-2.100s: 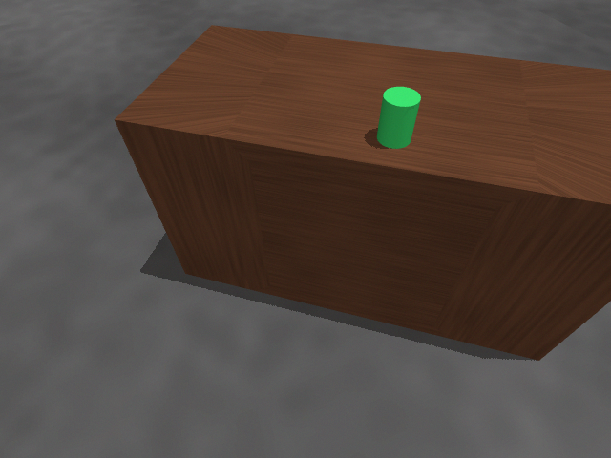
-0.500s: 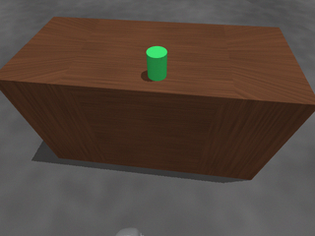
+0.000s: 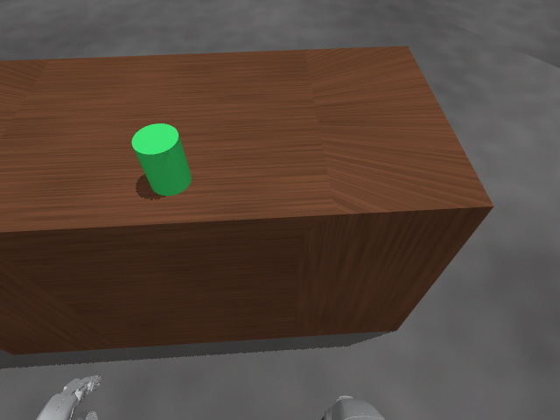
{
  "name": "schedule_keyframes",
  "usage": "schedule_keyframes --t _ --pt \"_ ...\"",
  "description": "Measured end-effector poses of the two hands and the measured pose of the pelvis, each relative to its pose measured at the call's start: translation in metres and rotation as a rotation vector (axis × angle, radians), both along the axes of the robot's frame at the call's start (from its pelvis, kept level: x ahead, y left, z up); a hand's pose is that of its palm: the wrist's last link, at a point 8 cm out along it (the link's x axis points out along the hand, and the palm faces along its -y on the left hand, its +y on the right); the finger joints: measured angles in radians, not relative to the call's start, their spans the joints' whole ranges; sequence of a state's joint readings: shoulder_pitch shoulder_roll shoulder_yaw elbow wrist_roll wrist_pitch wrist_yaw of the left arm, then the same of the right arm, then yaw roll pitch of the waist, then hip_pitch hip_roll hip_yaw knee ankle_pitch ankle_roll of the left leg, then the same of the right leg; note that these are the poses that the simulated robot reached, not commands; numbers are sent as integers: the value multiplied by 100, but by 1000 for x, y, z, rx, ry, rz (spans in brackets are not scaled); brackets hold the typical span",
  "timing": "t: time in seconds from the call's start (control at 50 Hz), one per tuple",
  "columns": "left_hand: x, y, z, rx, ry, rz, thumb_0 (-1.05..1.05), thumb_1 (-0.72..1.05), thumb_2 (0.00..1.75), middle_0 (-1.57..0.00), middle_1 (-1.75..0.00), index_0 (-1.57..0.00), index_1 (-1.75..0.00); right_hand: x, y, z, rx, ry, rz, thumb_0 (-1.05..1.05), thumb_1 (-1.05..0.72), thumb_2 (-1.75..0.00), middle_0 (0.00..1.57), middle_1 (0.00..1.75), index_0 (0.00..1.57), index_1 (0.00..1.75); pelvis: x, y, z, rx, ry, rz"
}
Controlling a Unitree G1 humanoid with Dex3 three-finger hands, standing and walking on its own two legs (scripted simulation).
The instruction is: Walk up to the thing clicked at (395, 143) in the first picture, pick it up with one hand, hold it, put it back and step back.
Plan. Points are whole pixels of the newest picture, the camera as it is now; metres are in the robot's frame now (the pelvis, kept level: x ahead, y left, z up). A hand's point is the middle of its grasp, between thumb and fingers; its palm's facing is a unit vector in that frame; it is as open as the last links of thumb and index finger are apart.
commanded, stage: walk up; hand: left
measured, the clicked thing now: (163, 160) +0.55 +0.22 +0.01
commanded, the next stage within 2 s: none
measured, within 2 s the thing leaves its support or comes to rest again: neither
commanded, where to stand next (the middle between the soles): +0.14 +0.00 m, yaw +2 degrees
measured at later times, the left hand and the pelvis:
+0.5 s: hand (138, 409) +0.17 +0.23 -0.15, palm faces -0.02 -0.92 -0.38, open 7.4 cm; pelvis +0.07 -0.03 -0.01, yaw +0 degrees
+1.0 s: hand out of the picture +0.12 +0.27 -0.14, palm faces +0.01 -0.92 -0.39, open 7.4 cm; pelvis +0.05 -0.01 +0.01, yaw +2 degrees
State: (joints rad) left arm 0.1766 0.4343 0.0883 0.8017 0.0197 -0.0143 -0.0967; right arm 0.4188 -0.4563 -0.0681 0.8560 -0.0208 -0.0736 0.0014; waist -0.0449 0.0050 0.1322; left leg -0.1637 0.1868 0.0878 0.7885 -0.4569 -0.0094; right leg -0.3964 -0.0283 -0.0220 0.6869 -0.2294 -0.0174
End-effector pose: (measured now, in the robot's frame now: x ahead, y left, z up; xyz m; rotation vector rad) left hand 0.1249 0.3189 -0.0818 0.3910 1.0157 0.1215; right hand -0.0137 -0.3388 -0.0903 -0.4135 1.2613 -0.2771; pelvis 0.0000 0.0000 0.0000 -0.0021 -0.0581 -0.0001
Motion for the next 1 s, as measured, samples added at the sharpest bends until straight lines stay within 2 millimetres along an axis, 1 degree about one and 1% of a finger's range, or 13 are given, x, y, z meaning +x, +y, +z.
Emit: schedule_keyframes --t 0.08,0.16,0.22,0.34,0.4,0.46,0.56,0.62,0.7,0.78,0.86,0.92,1.0 --pt "16 -25 7 -1 -25 18 0 91 90 -20 -30 -20 -30 50 -10 -7 32 -52 1 1 -90 -90 20 30 20 30 22 -16 4 12 -10 -12" --pt "18 -41 13 4 5 28 0 91 90 -21 -30 -20 -30 101 -10 -3 70 -129 41 1 -90 -90 20 30 20 30 44 -24 13 10 2 -22" --pt "18 -46 9 16 37 33 0 90 90 -21 -30 -20 -30 128 -7 -4 86 -146 55 1 -90 -90 20 30 20 30 56 -29 13 6 12 -29" --pt "24 -43 -15 16 82 67 1 90 90 -21 -30 -20 -30 160 1 -15 88 -132 63 0 -90 -90 20 30 20 30 73 -28 0 1 17 -20" --pt "31 -40 -26 10 86 93 1 90 90 -21 -30 -20 -30 170 6 -18 88 -127 75 0 -90 -90 20 30 20 30 74 -27 -5 16 16 -12" --pt "34 -41 -30 11 84 103 1 90 90 -21 -30 -20 -30 181 7 -19 95 -139 84 0 -90 -90 20 30 20 30 73 -28 -7 3 12 -9" --pt "31 -40 -26 18 83 95 1 90 90 -21 -30 -20 -30 200 9 -17 102 -169 85 1 -90 -90 20 30 20 30 73 -28 -5 -1 11 9" --pt "28 -32 -23 31 88 100 1 90 90 -21 -30 -20 -30 206 10 -16 96 -188 86 1 -90 -90 20 30 20 30 71 -22 -4 7 7 16" --pt "27 -19 -18 43 83 123 1 90 90 -21 -30 -20 -30 203 15 -14 95 -186 96 0 -90 -90 20 30 20 30 65 -15 -2 4 5 13" --pt "20 -12 -15 51 77 144 1 90 90 -21 -30 -20 -30 194 19 -14 102 -163 106 1 -90 -90 20 30 20 30 58 -16 0 -10 1 14" --pt "4 -12 -13 49 107 148 1 91 90 -21 -30 -20 -30 185 23 -13 118 -131 100 1 -90 -90 20 30 20 30 54 -17 5 -6 6 28" --pt "-6 -13 -13 41 138 153 1 90 90 -21 -30 -20 -30 176 25 -13 124 -108 90 1 -90 -90 20 30 20 30 53 -13 8 -1 3 37" --pt "-11 -11 -14 20 159 166 1 90 90 -21 -30 -20 -30 163 28 -13 118 -72 78 1 -90 -90 20 30 20 30 53 -6 11 -7 2 42"
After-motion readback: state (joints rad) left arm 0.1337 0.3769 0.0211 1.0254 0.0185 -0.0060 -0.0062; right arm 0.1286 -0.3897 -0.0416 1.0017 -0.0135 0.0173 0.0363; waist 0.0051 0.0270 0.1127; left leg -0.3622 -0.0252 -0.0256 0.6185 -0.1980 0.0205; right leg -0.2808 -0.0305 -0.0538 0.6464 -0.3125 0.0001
